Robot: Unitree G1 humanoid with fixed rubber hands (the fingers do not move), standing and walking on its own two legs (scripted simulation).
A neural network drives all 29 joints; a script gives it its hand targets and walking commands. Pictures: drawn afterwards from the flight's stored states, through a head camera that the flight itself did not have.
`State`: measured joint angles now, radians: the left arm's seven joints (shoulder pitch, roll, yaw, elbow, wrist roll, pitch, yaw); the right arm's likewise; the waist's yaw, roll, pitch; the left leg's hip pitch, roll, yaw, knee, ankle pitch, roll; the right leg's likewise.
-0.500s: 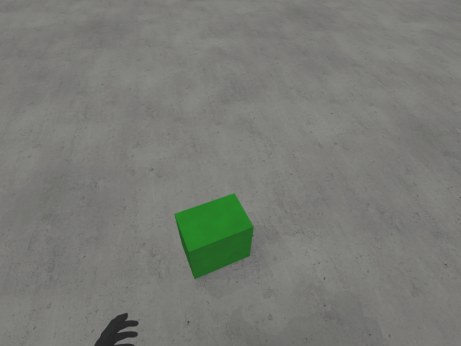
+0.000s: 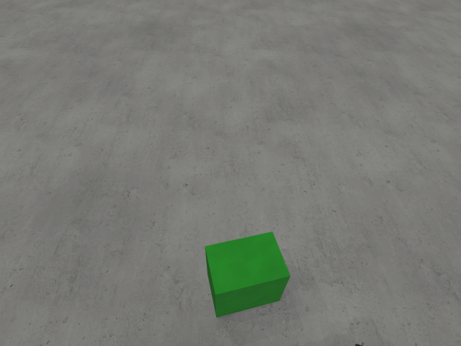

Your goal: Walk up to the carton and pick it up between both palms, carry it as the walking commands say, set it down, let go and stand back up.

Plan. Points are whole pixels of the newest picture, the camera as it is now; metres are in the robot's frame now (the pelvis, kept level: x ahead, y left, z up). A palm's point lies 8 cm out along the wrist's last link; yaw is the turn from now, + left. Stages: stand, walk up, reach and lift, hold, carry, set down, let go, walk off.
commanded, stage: walk up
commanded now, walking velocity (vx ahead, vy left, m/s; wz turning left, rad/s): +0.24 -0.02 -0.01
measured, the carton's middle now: (244, 275) +0.53 -0.03 -0.64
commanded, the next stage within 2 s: none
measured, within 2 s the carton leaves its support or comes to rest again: neither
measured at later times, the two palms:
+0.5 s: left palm (139, 331) +0.19 +0.19 -0.12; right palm out of the picture +0.05 -0.31 -0.14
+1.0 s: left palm out of the picture +0.10 +0.15 -0.13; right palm out of the picture +0.05 -0.30 -0.13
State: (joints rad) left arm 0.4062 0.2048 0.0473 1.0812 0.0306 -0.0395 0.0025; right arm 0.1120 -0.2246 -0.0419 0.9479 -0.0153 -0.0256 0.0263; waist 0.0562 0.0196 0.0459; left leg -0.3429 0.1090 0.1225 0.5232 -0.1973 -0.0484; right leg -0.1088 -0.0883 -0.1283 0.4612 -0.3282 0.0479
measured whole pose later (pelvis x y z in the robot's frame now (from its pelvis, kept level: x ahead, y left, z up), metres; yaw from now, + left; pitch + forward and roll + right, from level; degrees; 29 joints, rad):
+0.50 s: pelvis +0.07 -0.05 +0.00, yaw -2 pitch +0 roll +0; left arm 0.10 0.23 0.05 0.96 0.02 0.03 -0.01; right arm 0.29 -0.25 -0.06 1.00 -0.03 0.02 -0.03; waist -0.05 0.02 0.05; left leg -0.27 0.16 0.13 0.58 -0.31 -0.06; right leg -0.30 -0.05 -0.06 0.52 -0.21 0.01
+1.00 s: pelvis +0.07 -0.08 +0.01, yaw -2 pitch -2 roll +0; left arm 0.21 0.17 0.02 1.11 0.01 0.00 0.03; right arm 0.29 -0.15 -0.02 1.13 -0.01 0.00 -0.03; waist 0.01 -0.02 0.03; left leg -0.10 0.01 0.04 0.37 -0.23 0.00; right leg -0.18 0.00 -0.08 0.37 -0.15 -0.03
